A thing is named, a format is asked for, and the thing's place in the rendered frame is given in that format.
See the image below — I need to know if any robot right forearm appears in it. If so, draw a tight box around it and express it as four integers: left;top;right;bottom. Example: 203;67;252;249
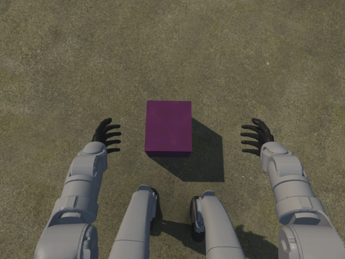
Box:
260;141;345;248

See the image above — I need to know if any right robot hand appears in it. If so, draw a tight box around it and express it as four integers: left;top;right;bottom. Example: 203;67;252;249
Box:
240;118;274;157

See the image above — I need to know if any carton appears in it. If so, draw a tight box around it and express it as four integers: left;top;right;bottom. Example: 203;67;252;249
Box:
144;100;192;158

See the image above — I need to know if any robot left forearm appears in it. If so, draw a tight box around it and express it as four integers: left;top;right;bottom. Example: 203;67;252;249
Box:
34;141;107;259

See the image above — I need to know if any robot right shin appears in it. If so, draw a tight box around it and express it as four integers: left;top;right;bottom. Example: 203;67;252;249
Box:
195;190;215;232

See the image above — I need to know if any left robot upper arm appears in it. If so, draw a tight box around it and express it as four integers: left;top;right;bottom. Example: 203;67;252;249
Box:
36;223;99;259

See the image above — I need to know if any left robot hand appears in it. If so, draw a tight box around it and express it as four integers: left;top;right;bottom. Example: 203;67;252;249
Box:
92;118;121;154

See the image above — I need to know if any left robot foot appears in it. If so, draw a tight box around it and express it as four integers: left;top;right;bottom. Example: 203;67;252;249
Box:
150;187;157;231

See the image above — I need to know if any right robot upper arm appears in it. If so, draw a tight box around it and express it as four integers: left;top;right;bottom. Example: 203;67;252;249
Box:
278;224;345;259

